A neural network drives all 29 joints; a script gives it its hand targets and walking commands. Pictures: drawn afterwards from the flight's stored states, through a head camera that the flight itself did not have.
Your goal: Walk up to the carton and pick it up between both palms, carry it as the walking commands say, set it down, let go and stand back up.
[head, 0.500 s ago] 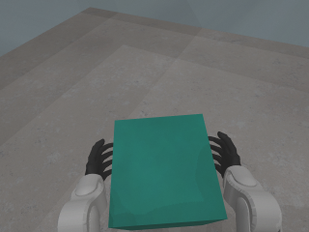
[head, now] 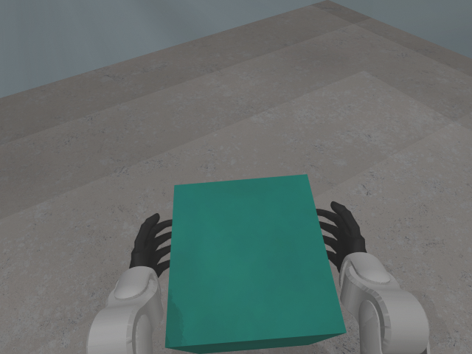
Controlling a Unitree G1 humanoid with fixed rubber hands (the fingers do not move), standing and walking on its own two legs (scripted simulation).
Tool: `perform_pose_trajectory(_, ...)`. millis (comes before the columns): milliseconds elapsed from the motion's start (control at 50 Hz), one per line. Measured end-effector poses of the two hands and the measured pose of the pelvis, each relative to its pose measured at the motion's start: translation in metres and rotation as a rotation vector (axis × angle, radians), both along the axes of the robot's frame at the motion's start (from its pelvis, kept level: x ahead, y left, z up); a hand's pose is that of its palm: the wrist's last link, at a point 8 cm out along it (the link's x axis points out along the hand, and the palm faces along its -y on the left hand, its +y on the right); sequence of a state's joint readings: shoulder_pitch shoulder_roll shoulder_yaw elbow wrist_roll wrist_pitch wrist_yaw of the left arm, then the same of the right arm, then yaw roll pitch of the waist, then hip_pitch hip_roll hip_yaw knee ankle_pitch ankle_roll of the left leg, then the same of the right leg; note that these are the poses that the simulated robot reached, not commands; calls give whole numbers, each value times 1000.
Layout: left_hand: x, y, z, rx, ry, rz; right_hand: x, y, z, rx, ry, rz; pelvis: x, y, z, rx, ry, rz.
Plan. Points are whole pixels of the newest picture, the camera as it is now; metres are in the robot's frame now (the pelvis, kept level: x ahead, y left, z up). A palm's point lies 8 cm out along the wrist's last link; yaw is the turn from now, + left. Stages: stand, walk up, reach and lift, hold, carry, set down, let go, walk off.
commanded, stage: carry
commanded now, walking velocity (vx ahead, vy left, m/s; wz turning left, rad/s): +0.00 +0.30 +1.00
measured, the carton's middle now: (248, 273) +0.26 -0.01 +0.01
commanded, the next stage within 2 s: none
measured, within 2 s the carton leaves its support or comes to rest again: neither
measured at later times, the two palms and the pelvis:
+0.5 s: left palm out of the picture +0.13 +0.42 +0.10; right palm (133, 252) +0.27 +0.16 +0.09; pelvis -0.02 +0.18 +0.01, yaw +28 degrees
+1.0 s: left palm out of the picture +0.02 +0.53 +0.09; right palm (23, 325) +0.18 +0.29 +0.08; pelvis -0.11 +0.28 +0.00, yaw +35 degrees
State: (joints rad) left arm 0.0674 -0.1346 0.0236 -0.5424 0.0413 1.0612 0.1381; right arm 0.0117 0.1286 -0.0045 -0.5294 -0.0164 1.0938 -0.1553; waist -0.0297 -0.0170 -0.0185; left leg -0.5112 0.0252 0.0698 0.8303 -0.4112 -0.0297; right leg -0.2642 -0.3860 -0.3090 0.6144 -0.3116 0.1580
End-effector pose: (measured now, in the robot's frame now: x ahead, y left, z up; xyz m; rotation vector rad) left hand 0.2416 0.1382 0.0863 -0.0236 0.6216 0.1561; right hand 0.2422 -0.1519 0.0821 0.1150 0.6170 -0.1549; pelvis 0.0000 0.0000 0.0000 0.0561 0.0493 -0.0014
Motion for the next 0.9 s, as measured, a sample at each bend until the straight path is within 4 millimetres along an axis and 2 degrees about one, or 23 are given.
perform_pose_trajectory(40, 3, 34, -1, -3, -34, 36, 15, 34, 2, -7, -35, 38, 7, 24, -9, 2, -1, 28)
perform_pose_trajectory(80, 6, 68, -10, -13, -53, 75, 27, 68, -5, -23, -52, 81, 11, 48, -21, 2, -6, 57)
perform_pose_trajectory(140, -2, 109, -24, -35, 5, 143, 35, 112, -20, -51, 5, 152, 10, 71, -23, -23, -10, 95)
perform_pose_trajectory(220, -23, 148, -34, -33, 75, 214, 33, 154, -33, -46, 74, 221, 5, 95, -18, -28, -8, 167)
perform_pose_trajectory(300, -43, 179, -28, 1, 72, 272, 28, 188, -38, -4, 73, 273, -1, 118, -16, -16, 0, 244)
perform_pose_trajectory(340, -53, 194, -21, 25, 65, 298, 27, 205, -37, 24, 66, 296, -3, 129, -14, -21, -3, 299)
perform_pose_trajectory(400, -74, 221, -10, 11, 62, 367, 26, 239, -21, 15, 64, 362, -6, 145, -2, -12, 1, 397)
perform_pose_trajectory(460, -98, 253, 4, 1, 34, 450, 26, 281, -2, 4, 36, 445, -11, 164, 7, -5, 0, 461)
perform_pose_trajectory(520, -122, 289, 12, 3, -9, 523, 23, 328, 11, 2, -9, 522, -20, 188, 7, 0, 1, 510)
perform_pose_trajectory(580, -146, 330, 7, -2, -43, 577, 12, 377, 11, -6, -43, 577, -31, 220, -4, -8, -5, 538)
perform_pose_trajectory(640, -168, 366, -8, -33, -33, 623, -3, 417, -2, -45, -34, 628, -44, 244, -15, -27, -18, 559)
perform_pose_trajectory(680, -182, 379, -18, -67, 15, 648, -13, 433, -10, -81, 11, 654, -52, 253, -13, -37, -25, 564)
perform_pose_trajectory(740, -197, 389, -24, -84, 65, 654, -27, 443, -15, -100, 61, 656, -64, 264, -7, -46, -25, 571)
perform_pose_trajectory(900, -203, 400, -4, -39, 24, 587, -50, 444, -4, -51, 21, 585, -90, 283, 0, -58, -2, 591)
